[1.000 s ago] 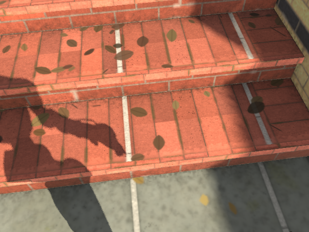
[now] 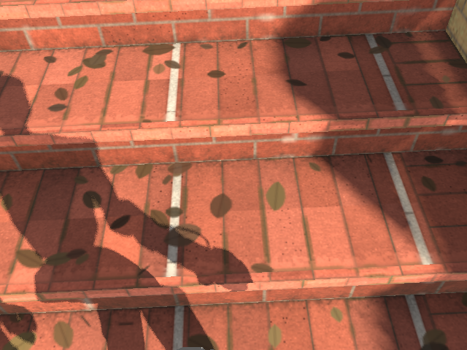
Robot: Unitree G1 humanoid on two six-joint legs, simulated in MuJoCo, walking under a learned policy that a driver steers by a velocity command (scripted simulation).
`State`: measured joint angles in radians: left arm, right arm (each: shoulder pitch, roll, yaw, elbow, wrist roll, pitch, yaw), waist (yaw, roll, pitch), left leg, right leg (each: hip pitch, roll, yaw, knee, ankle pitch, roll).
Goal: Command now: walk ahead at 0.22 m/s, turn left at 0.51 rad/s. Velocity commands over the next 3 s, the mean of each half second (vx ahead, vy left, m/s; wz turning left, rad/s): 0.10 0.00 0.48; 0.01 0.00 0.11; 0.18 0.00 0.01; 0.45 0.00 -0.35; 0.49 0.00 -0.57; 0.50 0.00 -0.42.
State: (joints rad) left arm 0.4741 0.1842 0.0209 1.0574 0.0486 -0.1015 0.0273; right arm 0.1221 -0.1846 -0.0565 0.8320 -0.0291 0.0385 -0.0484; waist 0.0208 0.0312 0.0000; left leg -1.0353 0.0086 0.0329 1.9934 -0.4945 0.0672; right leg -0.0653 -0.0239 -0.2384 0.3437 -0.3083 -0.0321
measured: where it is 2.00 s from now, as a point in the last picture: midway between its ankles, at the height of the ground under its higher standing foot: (134, 250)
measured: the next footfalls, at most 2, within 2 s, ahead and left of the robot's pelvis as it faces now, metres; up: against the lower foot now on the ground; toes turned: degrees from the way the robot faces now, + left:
left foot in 0.20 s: +0.31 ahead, +0.14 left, +0.16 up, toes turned +11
right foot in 0.96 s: +0.34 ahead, -0.05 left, +0.16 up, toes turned +16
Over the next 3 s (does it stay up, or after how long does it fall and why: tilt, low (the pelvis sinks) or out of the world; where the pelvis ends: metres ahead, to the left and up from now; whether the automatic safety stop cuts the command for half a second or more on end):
stays up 1.30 0.30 0.55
